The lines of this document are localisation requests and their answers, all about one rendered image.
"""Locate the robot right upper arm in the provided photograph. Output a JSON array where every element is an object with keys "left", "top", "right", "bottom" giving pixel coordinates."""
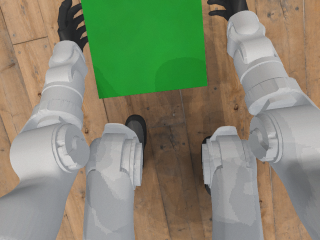
[{"left": 248, "top": 104, "right": 320, "bottom": 240}]

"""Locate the robot left forearm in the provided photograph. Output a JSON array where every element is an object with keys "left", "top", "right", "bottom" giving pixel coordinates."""
[{"left": 9, "top": 40, "right": 88, "bottom": 167}]

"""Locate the left robot hand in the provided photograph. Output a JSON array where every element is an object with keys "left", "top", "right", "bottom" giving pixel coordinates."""
[{"left": 57, "top": 0, "right": 89, "bottom": 52}]

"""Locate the right robot hand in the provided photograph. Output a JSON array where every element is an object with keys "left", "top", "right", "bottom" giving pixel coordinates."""
[{"left": 207, "top": 0, "right": 249, "bottom": 21}]

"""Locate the robot left foot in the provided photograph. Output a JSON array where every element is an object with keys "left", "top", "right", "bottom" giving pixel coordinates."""
[{"left": 125, "top": 114, "right": 147, "bottom": 169}]

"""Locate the robot left shin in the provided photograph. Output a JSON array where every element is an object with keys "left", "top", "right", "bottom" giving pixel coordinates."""
[{"left": 85, "top": 123, "right": 140, "bottom": 178}]

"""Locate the robot right forearm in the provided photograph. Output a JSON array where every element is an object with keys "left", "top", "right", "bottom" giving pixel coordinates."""
[{"left": 226, "top": 10, "right": 320, "bottom": 116}]

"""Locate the robot left upper arm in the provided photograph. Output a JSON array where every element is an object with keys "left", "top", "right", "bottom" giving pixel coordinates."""
[{"left": 0, "top": 122, "right": 90, "bottom": 240}]

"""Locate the carton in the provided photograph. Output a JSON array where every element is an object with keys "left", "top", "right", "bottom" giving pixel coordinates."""
[{"left": 81, "top": 0, "right": 208, "bottom": 99}]

